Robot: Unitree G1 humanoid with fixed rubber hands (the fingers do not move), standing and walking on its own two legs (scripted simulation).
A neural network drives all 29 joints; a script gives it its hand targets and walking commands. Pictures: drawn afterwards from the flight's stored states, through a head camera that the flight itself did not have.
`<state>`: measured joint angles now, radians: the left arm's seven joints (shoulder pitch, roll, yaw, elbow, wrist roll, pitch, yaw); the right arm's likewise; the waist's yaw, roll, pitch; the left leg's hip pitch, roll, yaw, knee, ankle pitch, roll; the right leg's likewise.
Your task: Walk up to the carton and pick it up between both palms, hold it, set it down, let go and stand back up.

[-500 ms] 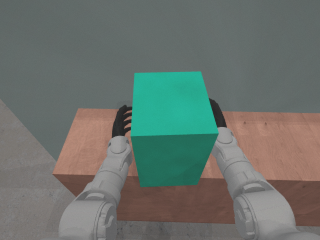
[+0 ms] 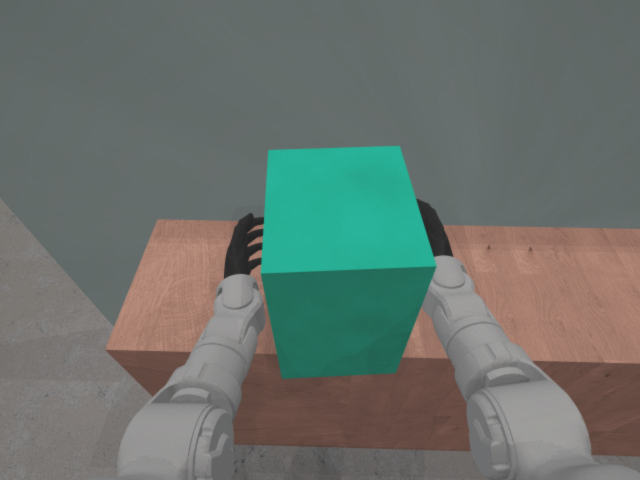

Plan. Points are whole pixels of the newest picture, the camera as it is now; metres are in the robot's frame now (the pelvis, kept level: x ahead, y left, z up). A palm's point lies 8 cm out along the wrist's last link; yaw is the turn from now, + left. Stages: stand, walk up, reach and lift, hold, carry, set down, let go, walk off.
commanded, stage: reach and lift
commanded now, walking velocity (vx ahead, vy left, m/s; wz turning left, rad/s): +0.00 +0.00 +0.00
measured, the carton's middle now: (336, 270) +0.39 -0.01 +0.02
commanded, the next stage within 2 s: none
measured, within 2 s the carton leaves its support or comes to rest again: leaves its support in 0.26 s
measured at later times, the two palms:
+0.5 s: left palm (234, 248) +0.38 +0.13 +0.08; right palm (435, 240) +0.40 -0.14 +0.08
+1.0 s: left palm (210, 230) +0.37 +0.15 +0.12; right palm (427, 214) +0.40 -0.11 +0.13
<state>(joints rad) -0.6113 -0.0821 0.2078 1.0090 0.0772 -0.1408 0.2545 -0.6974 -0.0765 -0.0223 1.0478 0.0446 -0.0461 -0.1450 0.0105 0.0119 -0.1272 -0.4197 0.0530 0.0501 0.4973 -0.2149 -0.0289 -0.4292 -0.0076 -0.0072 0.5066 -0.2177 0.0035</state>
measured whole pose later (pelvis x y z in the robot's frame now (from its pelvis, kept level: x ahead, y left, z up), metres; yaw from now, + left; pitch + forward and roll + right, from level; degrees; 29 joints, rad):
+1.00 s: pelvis -0.01 +0.01 +0.00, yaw +0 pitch +7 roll -1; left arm -0.61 -0.06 0.20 0.55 0.08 0.35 0.23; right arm -0.77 -0.07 -0.02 0.81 0.24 0.27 -0.21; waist 0.01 0.01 -0.17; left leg -0.42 0.05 0.05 0.50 -0.20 -0.02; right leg -0.41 -0.01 -0.01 0.46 -0.18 0.01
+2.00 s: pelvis -0.02 +0.01 +0.00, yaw +0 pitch +5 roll -1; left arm -0.70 0.02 0.20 0.42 0.08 0.66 0.16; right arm -0.92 -0.06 -0.02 0.77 0.28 0.52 -0.30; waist 0.01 0.01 -0.22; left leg -0.39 0.05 0.04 0.50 -0.20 -0.02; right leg -0.37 0.00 -0.01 0.45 -0.17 0.01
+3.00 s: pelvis -0.02 +0.01 +0.00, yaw +1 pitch +3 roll -1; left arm -0.75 0.03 0.21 0.37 0.08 0.80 0.15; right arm -0.98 -0.09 -0.02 0.73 0.33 0.65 -0.34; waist -0.01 0.01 -0.24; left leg -0.36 0.05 0.03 0.50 -0.20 -0.02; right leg -0.33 0.00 -0.02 0.44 -0.17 0.01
